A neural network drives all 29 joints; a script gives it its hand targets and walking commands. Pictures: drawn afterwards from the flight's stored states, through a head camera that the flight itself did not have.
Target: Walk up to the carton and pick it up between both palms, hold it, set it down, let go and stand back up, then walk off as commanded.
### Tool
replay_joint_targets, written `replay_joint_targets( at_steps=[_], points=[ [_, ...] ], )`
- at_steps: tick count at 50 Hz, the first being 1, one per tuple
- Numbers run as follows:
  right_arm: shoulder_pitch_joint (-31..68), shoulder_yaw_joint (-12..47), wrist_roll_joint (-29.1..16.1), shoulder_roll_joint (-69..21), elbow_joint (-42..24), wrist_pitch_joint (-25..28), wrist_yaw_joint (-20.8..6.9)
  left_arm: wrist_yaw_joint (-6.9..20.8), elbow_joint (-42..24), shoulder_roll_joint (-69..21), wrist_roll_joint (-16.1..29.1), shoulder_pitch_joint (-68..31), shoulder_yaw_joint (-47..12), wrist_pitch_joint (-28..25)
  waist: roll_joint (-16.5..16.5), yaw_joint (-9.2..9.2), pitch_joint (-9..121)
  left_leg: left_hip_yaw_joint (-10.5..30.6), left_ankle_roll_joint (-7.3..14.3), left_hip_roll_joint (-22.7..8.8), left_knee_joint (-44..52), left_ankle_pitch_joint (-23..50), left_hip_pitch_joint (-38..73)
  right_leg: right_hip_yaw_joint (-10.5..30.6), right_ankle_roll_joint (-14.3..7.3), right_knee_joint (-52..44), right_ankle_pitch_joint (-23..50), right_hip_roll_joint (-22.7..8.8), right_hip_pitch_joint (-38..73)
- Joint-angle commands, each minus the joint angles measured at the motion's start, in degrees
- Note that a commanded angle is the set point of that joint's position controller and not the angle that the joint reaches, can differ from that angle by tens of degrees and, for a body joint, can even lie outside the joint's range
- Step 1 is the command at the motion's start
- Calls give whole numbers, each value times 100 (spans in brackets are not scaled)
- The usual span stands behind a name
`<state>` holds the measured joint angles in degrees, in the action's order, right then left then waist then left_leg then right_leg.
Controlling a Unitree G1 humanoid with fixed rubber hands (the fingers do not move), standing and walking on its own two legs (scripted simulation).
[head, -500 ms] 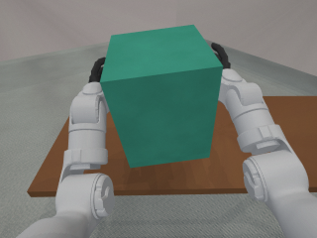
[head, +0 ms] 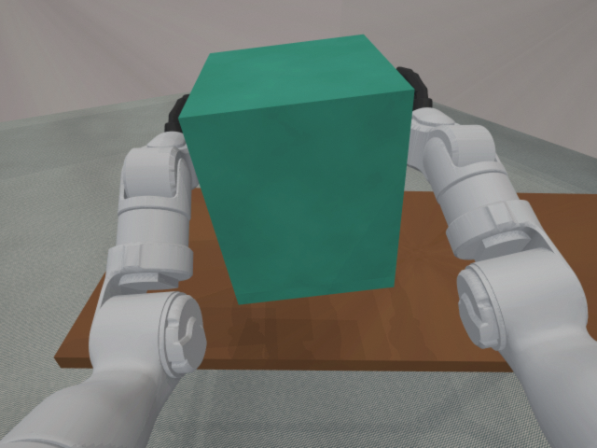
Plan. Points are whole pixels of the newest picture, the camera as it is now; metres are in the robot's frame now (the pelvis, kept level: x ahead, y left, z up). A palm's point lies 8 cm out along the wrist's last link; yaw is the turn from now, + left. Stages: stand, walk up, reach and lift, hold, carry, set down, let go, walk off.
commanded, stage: reach and lift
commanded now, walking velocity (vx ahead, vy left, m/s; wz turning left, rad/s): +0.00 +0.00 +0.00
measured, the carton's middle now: (301, 169) +0.37 +0.00 +0.26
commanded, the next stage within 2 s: hold in 0.10 s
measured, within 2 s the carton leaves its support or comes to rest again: neither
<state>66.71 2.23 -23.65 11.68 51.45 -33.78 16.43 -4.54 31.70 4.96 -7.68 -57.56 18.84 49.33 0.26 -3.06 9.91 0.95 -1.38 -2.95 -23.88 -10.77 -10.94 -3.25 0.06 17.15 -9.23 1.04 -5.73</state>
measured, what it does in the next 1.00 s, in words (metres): stands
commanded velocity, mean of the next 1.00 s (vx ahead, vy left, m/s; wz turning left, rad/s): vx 0.00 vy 0.00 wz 0.00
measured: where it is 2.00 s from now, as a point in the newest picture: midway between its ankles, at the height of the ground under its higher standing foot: outside the picture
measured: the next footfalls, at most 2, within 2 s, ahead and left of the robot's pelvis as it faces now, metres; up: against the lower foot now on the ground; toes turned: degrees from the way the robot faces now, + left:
none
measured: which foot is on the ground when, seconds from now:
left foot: down 0.00-1.00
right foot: down 0.00-1.00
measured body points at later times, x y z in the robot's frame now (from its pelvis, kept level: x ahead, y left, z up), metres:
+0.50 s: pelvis +0.00 +0.00 +0.00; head -0.09 +0.02 +0.44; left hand +0.39 +0.15 +0.29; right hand +0.39 -0.14 +0.33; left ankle +0.02 +0.13 -0.75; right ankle +0.00 -0.12 -0.75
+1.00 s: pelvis +0.00 -0.01 +0.00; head -0.09 +0.01 +0.44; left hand +0.39 +0.15 +0.30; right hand +0.39 -0.14 +0.33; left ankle +0.02 +0.13 -0.75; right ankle +0.00 -0.12 -0.75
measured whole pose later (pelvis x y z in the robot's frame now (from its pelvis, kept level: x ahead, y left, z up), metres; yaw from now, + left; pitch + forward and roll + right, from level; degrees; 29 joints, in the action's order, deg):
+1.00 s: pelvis +0.00 -0.01 +0.00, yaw +0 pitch -1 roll -2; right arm 71.1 3.4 -24.8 13.0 54.4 -37.1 17.0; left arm -3.5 37.2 7.1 -7.3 -62.9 18.7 50.4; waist 0.5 -2.5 12.1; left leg 1.5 -1.9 -3.3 -23.5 -10.0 -12.4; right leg -3.5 -0.5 17.1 -8.8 1.5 -7.3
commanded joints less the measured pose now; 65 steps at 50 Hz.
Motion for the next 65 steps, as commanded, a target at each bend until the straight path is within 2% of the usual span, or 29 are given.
replay_joint_targets(
  at_steps=[1, 2, 3, 5, 9, 10, 11, 16, 18, 20, 21, 22, 25, 27, 31, 35, 36, 40, 42, 43, 44, 47, 48, 51, 53, 54, 57, 60, 65],
  points=[
    [5001, 1064, -1068, -4415, -2162, 34, -743, 829, -1451, -3367, 956, -5437, -1907, -766, 208, -48, 2723, 53, -167, 588, 16, 1705, 1000, 278, 310, -36, 1613, 454, 643],
    [5012, 939, -1057, -4201, -2033, 43, -741, 842, -1341, -3486, 952, -5396, -1950, -738, 391, -140, 2621, 63, -240, 592, 13, 1809, 1070, 280, 273, -66, 1568, 466, 561],
    [4866, 982, -1122, -4214, -2287, 29, -727, 858, -1784, -3614, 1067, -5469, -2196, -728, 440, -239, 2866, 104, -253, 562, -28, 1852, 1129, 320, 260, -27, 1643, 483, 622],
    [5082, 900, -1042, -4312, -1924, -36, -757, 831, -1467, -3436, 917, -5668, -1911, -715, 351, -32, 2474, 52, -207, 568, 110, 1500, 911, 284, 266, -61, 1182, 471, 597],
    [5266, 820, -1039, -4209, -2199, -28, -774, 887, -1214, -3385, 937, -5407, -1859, -624, 157, -91, 2458, 36, -169, 587, 218, 1376, 749, 327, 285, -110, 1157, 474, 668],
    [5150, 908, -1141, -4248, -2181, -31, -800, 857, -1742, -3561, 1057, -5663, -2193, -678, 449, -214, 2795, 70, -246, 557, 130, 1604, 860, 303, 253, -19, 1341, 516, 640],
    [5240, 922, -1143, -4257, -2309, -25, -810, 828, -1576, -3639, 1069, -5518, -2168, -637, 443, -75, 2822, 100, -305, 529, 67, 1848, 937, 265, 220, -2, 1357, 553, 653],
    [5176, 1062, -1260, -4295, -2379, -107, -776, 844, -1626, -3451, 1017, -5467, -1980, -576, 288, -42, 2669, 40, -219, 587, 95, 1772, 959, 288, 290, -32, 1404, 507, 610],
    [5278, 1064, -1229, -4366, -2416, -98, -760, 865, -1608, -3445, 943, -5513, -1907, -536, 298, 85, 2715, -1, -203, 606, 77, 1883, 848, 309, 298, 5, 1492, 518, 690],
    [5192, 942, -1177, -4171, -2283, -153, -732, 849, -1559, -3474, 1013, -5591, -2082, -542, 480, -106, 2550, 24, -267, 591, 85, 1710, 849, 307, 296, -33, 1344, 502, 592],
    [5274, 877, -1212, -4221, -2113, -161, -751, 887, -1276, -3329, 870, -5550, -1800, -509, 390, -21, 2382, 33, -210, 590, 167, 1346, 707, 344, 255, -114, 1011, 498, 518],
    [5387, 891, -1181, -4364, -2135, -164, -797, 867, -1585, -3526, 1038, -5897, -2085, -547, 490, -51, 2590, 35, -211, 561, 179, 1220, 713, 285, 229, -26, 878, 505, 515],
    [5398, 739, -1122, -4231, -2196, -156, -752, 919, -1249, -3489, 934, -5535, -1920, -506, 362, -139, 2461, 12, -156, 588, 218, 1225, 654, 370, 260, -141, 1068, 461, 562],
    [5585, 872, -1166, -4285, -2255, -166, -759, 879, -1244, -3423, 992, -5702, -1912, -536, 349, -11, 2676, 1, -172, 588, 145, 1373, 751, 320, 272, -77, 1133, 474, 580],
    [5436, 728, -1122, -4308, -1986, -201, -764, 875, -1200, -3427, 1033, -5882, -1895, -574, 328, -70, 2533, 16, -154, 581, 175, 1123, 674, 341, 272, -79, 979, 438, 519],
    [5216, 803, -1173, -4211, -1866, -246, -751, 883, -1115, -3252, 917, -5629, -1690, -559, 334, -9, 2632, 25, -171, 621, 140, 1469, 707, 350, 299, -67, 1280, 453, 583],
    [5415, 817, -1155, -4229, -1899, -269, -745, 911, -843, -3203, 865, -5646, -1534, -530, 111, 72, 2444, 60, -108, 607, 215, 1196, 628, 338, 286, -148, 938, 486, 528],
    [5824, 526, -946, -4283, -1720, -204, -784, 959, -437, -3106, 813, -5810, -1356, -568, 66, 72, 1938, -25, -22, 592, 417, 459, 331, 382, 291, -257, 273, 409, 317],
    [5717, 597, -1063, -4214, -1890, -174, -788, 898, -804, -3411, 1101, -5895, -1810, -636, 317, -96, 2596, 62, -138, 592, 236, 1042, 458, 336, 213, -162, 790, 480, 401],
    [5771, 618, -1060, -4199, -1899, -189, -775, 880, -784, -3363, 1049, -5921, -1667, -631, 247, -17, 2716, 77, -135, 574, 180, 1171, 597, 351, 203, -160, 849, 479, 470],
    [5683, 629, -1101, -4207, -1949, -179, -752, 870, -839, -3381, 1064, -5908, -1749, -647, 278, -99, 2716, 40, -174, 612, 151, 1393, 728, 299, 241, -124, 1084, 481, 478],
    [5633, 818, -1194, -4255, -2029, -194, -736, 911, -771, -3253, 904, -5710, -1445, -618, 165, 107, 2653, 26, -119, 624, 176, 1407, 711, 359, 298, -79, 1172, 458, 558],
    [5778, 827, -1217, -4313, -2112, -201, -728, 899, -972, -3253, 1011, -5949, -1564, -652, 50, 49, 2841, 50, -77, 628, 168, 1274, 646, 387, 297, -113, 1106, 476, 582],
    [5468, 752, -1221, -4214, -2143, -219, -731, 864, -1130, -3474, 1062, -5807, -1810, -611, 395, -89, 2757, 79, -208, 606, 141, 1520, 697, 323, 246, -57, 1214, 515, 504],
    [5686, 846, -1241, -4242, -2081, -212, -727, 855, -782, -3254, 903, -5682, -1502, -572, 195, 109, 2576, 27, -148, 615, 157, 1403, 684, 362, 258, -149, 1089, 495, 453],
    [5470, 799, -1244, -4104, -2052, -237, -739, 877, -986, -3301, 945, -5694, -1640, -570, 331, 28, 2607, 71, -192, 597, 169, 1355, 663, 382, 240, -101, 1022, 477, 510],
    [5438, 904, -1265, -4216, -2215, -266, -694, 866, -1145, -3273, 1094, -5695, -1717, -588, 180, -18, 2825, 59, -178, 644, 59, 1684, 830, 350, 320, -56, 1475, 477, 593],
    [5288, 932, -1410, -4146, -2423, -299, -613, 872, -1613, -3434, 1125, -5674, -2016, -538, 545, -178, 3069, 101, -331, 636, -91, 2160, 1015, 299, 290, 87, 1890, 528, 736],
    [5186, 928, -1421, -4148, -2455, -398, -626, 885, -1635, -3356, 1041, -5496, -1933, -406, 410, -130, 2638, 140, -269, 596, 15, 1894, 883, 344, 289, -7, 1514, 517, 620]
  ],
)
